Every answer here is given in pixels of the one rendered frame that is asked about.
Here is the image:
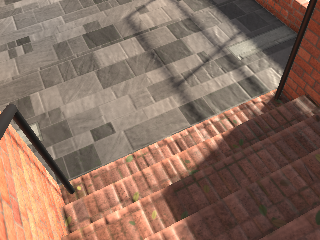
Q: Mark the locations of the stairs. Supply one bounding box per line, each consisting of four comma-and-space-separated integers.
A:
59, 89, 320, 240

